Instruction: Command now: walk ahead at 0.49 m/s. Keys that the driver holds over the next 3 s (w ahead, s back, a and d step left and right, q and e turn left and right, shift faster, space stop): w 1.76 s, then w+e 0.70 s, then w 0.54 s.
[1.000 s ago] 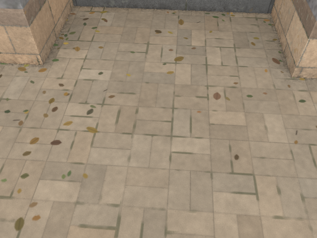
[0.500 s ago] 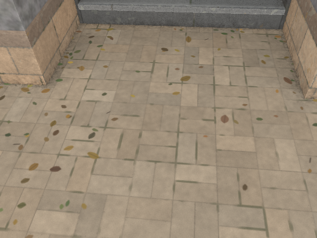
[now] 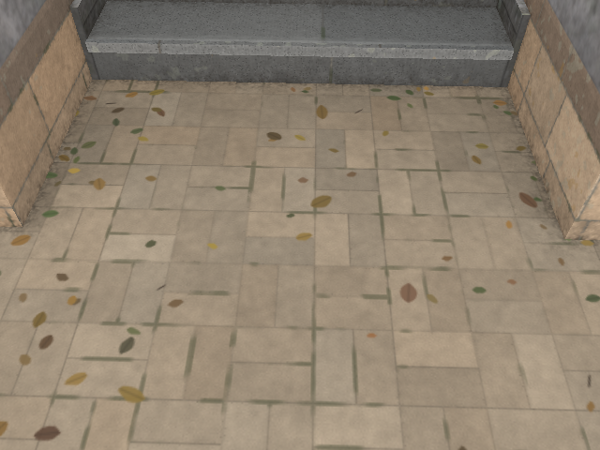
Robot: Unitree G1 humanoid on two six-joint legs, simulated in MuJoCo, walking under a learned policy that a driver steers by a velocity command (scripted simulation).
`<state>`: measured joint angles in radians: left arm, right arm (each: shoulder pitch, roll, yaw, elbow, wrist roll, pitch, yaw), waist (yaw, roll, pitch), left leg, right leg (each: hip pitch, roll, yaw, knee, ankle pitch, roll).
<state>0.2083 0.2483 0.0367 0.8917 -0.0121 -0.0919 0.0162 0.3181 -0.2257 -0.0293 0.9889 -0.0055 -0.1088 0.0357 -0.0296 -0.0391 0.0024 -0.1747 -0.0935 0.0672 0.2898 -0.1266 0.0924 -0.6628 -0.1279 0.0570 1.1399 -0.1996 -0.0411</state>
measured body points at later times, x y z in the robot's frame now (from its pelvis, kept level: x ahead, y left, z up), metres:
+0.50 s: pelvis +0.28 -0.08 +0.00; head +0.29 -0.10 +0.45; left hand +0.33 +0.18 -0.12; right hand +0.37 -0.35 -0.14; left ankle +0.29 +0.08 -0.66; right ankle +0.30 -0.16 -0.74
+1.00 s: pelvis +0.55 -0.01 -0.01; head +0.58 +0.00 +0.44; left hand +0.59 +0.25 -0.15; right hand +0.66 -0.28 -0.13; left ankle +0.61 +0.07 -0.74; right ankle +0.47 -0.17 -0.65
